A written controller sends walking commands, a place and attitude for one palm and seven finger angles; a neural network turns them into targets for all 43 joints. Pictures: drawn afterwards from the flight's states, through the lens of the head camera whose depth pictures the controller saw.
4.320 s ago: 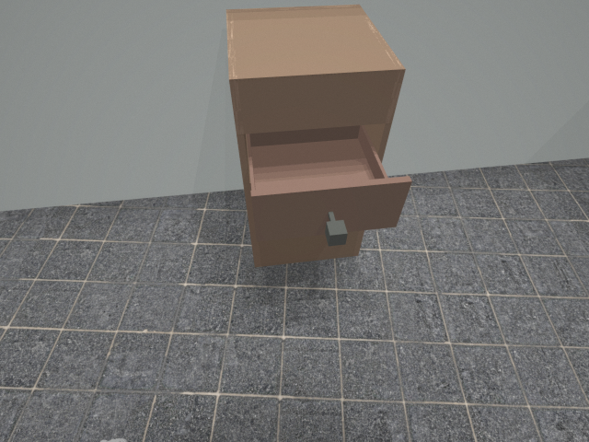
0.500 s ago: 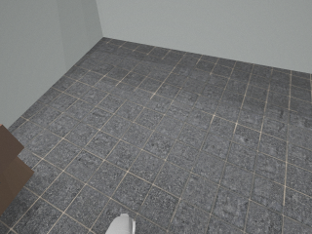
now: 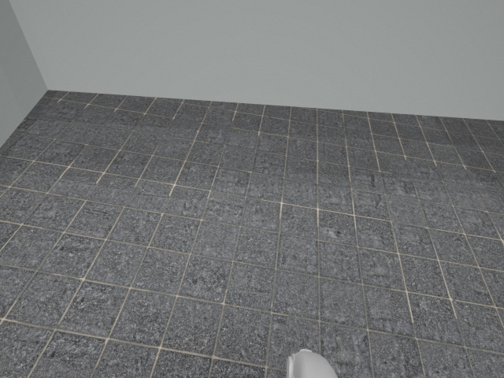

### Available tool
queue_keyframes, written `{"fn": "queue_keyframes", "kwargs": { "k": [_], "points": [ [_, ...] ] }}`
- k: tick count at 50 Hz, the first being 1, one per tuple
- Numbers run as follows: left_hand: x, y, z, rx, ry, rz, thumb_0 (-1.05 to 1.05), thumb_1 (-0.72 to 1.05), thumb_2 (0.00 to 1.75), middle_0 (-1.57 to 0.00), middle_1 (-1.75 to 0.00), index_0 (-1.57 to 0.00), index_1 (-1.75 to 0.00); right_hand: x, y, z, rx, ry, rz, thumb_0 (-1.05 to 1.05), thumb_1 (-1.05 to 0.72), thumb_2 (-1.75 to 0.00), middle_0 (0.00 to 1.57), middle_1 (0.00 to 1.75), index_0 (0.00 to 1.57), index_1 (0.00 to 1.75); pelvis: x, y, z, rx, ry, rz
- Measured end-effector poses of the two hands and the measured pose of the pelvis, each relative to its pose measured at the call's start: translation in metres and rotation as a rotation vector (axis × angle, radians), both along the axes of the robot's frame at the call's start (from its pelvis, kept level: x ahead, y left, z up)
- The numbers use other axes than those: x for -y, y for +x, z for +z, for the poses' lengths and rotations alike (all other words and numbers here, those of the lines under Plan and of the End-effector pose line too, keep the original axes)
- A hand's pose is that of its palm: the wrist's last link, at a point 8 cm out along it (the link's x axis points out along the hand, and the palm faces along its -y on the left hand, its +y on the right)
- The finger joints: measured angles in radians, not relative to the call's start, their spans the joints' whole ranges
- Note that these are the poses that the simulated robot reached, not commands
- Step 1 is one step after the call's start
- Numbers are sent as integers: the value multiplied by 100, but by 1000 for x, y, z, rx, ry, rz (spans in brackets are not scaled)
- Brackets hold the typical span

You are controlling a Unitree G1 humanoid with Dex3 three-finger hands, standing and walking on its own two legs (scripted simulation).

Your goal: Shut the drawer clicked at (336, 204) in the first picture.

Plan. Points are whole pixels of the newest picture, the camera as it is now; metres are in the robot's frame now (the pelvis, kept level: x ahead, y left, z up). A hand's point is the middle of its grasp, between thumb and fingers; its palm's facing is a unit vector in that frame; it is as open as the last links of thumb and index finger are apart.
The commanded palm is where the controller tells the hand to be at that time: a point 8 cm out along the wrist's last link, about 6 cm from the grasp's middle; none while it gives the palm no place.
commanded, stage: walk to a spot facing it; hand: left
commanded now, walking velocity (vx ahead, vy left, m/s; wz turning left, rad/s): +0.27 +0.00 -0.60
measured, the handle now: out of the picture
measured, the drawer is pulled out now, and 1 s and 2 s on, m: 0.23 0.23 0.23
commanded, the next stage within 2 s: turn to face it in 0.28 s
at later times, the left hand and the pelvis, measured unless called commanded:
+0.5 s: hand (210, 310) +0.29 +0.09 -0.17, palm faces -0.22 -0.95 -0.23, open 7.3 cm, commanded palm none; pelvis +0.13 -0.06 -0.02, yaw -13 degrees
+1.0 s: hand (148, 377) +0.16 +0.19 -0.18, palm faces +0.12 -0.97 -0.22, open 7.4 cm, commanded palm none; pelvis +0.14 -0.02 +0.00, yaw +2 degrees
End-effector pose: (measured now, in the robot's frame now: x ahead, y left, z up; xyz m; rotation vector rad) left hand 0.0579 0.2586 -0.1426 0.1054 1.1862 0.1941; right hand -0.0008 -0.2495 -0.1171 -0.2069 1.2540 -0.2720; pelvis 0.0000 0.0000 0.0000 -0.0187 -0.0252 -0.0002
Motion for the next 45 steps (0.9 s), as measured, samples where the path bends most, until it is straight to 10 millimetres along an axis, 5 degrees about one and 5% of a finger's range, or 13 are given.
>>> {"fn": "queue_keyframes", "kwargs": {
  "k": [5, 10, 14, 17, 24, 28, 36, 41, 45],
  "points": [
    [19, 85, 5, 48, -11, -121, 0, 91, 90, -19, -30, -19, -30, -14, -42, -8, -153, 46, -115, 0, -92, -89, 20, 30, 20, 30, 3, 33, -2, -3, 4, -52],
    [64, 166, 2, 79, -34, -254, 0, 91, 90, -19, -30, -19, -30, -33, -67, -15, -298, 124, -227, 1, -91, -89, 20, 30, 20, 30, 16, 66, -9, -13, 9, -106],
    [105, 220, -7, 124, -41, -343, 0, 91, 90, -19, -30, -19, -30, -35, -66, -28, -375, 183, -310, 1, -91, -89, 20, 30, 20, 30, 36, 97, -24, -18, 19, -149],
    [122, 239, -15, 150, -32, -353, 0, 90, 90, -20, -30, -20, -30, -20, -42, -44, -364, 196, -339, 1, -90, -89, 20, 30, 21, 30, 50, 112, -34, -11, 28, -180],
    [121, 230, -4, 64, 29, -338, -1, 92, 90, -20, -30, -20, -30, 30, 80, -45, -57, 127, -278, 1, -91, -89, 20, 30, 20, 30, 58, 126, -19, -3, 26, -231],
    [111, 228, 6, 69, 52, -318, -1, 93, 90, -20, -30, -20, -30, 39, 126, -38, 51, 116, -222, 1, -91, -89, 20, 30, 20, 30, 57, 135, -14, -7, 23, -218],
    [88, 201, -3, 81, 0, -161, 0, 91, 90, -20, -30, -20, -30, 28, 157, -30, -1, 104, -96, 0, -92, -89, 20, 30, 20, 30, 45, 149, -13, -5, -2, -112],
    [60, 157, -24, -11, -25, -48, 0, 90, 90, -20, -30, -20, -30, 13, 167, -26, -34, 77, -17, 1, -92, -89, 20, 30, 20, 30, 30, 147, -18, -8, 3, -40],
    [42, 119, -20, -128, -13, -2, 0, 91, 90, -20, -30, -20, -30, 3, 168, -17, -48, 70, 15, 1, -91, -89, 20, 30, 20, 30, 22, 145, -9, -22, -9, -11]
  ]
}}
